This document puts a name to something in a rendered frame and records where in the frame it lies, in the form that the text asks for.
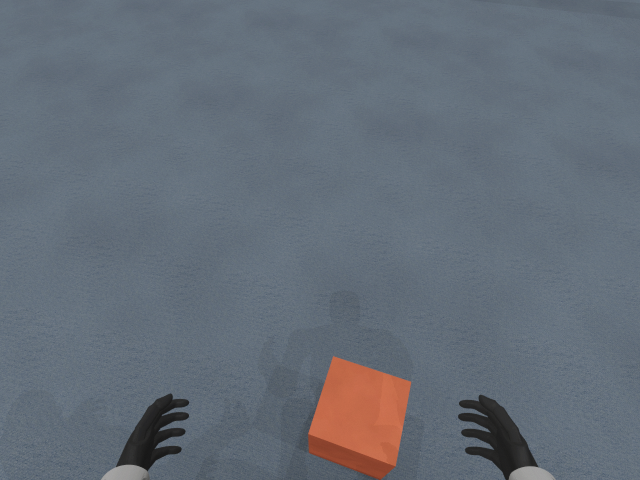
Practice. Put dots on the robot right hand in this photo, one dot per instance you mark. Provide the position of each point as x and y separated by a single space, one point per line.
510 448

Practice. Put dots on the robot left hand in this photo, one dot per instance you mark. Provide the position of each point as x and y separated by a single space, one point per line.
140 447

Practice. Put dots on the carton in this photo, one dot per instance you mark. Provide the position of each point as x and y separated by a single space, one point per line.
359 418

